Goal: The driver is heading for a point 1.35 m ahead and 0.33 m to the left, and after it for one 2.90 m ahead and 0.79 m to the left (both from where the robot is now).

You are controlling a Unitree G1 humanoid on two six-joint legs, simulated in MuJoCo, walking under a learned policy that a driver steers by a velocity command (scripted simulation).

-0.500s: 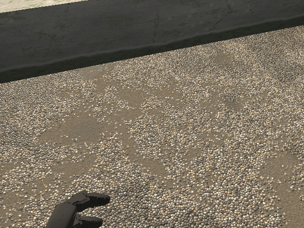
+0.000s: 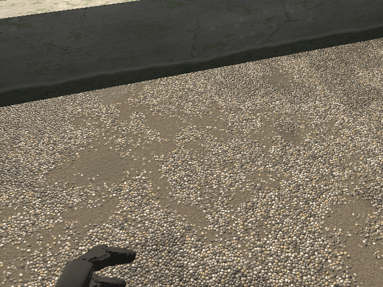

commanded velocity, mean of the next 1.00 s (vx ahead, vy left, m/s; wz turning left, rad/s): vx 0.47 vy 0.00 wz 0.00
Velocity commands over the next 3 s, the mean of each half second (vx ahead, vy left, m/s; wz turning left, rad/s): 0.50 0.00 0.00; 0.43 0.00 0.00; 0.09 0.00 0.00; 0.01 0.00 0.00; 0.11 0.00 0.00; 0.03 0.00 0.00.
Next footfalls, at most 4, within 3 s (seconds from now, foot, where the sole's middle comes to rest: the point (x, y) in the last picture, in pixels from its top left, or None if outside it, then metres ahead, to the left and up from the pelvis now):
none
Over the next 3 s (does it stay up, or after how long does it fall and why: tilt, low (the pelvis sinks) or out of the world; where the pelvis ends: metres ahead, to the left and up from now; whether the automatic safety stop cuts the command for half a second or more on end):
stays up -0.01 0.02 0.01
